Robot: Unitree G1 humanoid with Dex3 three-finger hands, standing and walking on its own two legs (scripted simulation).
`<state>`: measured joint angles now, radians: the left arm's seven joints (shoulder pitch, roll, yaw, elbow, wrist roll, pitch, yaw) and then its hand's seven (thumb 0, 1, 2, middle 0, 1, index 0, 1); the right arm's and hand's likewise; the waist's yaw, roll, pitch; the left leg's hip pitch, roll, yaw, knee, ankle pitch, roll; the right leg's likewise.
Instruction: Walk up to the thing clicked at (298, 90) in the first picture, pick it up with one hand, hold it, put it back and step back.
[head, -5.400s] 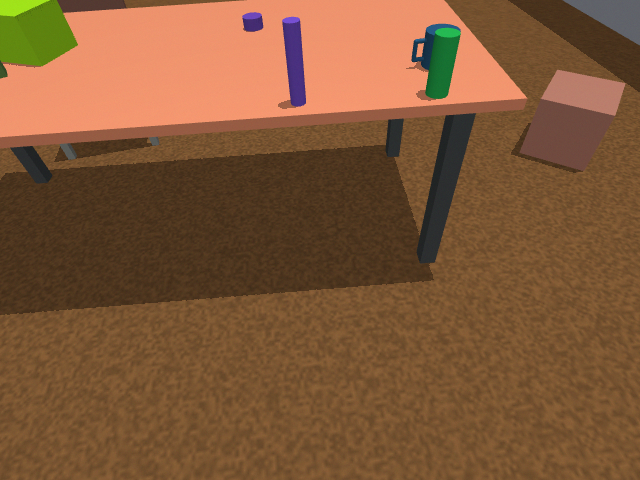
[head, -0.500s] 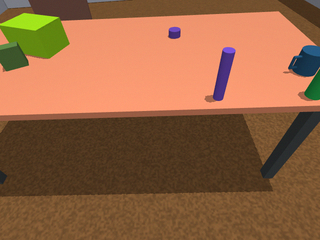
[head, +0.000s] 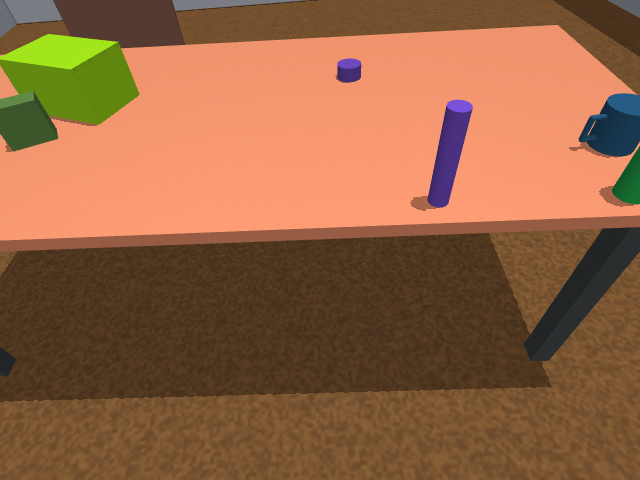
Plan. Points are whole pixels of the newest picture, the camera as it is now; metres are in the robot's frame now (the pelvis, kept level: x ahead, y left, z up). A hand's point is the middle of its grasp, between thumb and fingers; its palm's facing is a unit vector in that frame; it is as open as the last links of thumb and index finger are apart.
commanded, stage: stand
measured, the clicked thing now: (447, 158) +0.63 -0.20 +0.05
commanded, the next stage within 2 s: none
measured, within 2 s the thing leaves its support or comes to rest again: neither
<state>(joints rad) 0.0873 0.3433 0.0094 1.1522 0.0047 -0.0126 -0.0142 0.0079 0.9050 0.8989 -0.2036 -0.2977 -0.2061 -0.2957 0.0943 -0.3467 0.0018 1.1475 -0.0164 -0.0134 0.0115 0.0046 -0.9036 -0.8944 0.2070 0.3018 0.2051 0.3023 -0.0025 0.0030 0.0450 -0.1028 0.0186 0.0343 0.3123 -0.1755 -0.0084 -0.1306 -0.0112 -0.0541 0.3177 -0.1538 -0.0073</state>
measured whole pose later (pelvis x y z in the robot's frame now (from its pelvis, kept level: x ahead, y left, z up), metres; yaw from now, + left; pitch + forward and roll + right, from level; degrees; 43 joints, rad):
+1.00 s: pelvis +0.01 -0.01 +0.00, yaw +0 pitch -2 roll +0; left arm 0.10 0.35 0.00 1.15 0.00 -0.01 -0.01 0.01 0.90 0.90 -0.20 -0.30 -0.21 -0.30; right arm 0.11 -0.35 0.00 1.14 -0.02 -0.01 0.01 0.00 -0.90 -0.89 0.21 0.30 0.21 0.30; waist 0.00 0.01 0.04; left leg -0.07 0.03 0.03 0.29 -0.18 -0.02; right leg -0.10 0.00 -0.06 0.31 -0.17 -0.02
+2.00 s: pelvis +0.02 -0.01 +0.00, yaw +0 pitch -2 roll +0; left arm 0.11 0.35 0.00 1.14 0.00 -0.02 0.00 0.01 0.90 0.90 -0.20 -0.30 -0.21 -0.30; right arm 0.12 -0.35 0.00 1.13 -0.02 -0.01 0.01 0.00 -0.90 -0.89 0.21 0.30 0.20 0.30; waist 0.00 0.01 0.04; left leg -0.07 0.04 0.03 0.29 -0.19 -0.03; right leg -0.10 0.01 -0.06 0.30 -0.17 -0.02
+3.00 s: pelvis +0.15 -0.03 -0.02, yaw -2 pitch -4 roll -1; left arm 0.30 0.38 0.06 0.85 0.01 -0.04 -0.02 0.01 0.90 0.90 -0.21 -0.30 -0.21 -0.30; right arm 0.20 -0.40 -0.07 0.86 -0.02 -0.01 0.05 0.01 -0.90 -0.89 0.21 0.30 0.20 0.30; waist 0.02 0.04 0.18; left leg -0.45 0.03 0.02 0.65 -0.19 0.03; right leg 0.05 0.06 -0.04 0.45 -0.43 -0.05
